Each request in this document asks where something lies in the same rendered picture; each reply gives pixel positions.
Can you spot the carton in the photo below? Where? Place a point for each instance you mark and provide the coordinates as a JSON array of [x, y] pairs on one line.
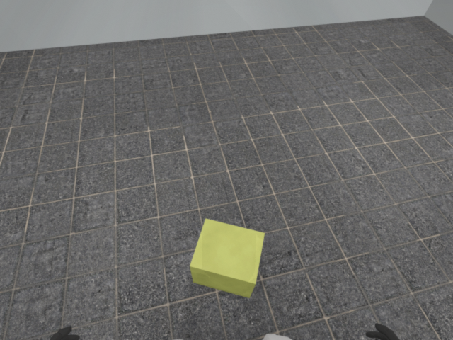
[[227, 258]]

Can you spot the left robot hand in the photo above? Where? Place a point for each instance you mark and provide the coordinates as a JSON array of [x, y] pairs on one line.
[[62, 334]]

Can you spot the right robot hand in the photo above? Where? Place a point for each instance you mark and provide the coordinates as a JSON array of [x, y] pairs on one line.
[[384, 333]]

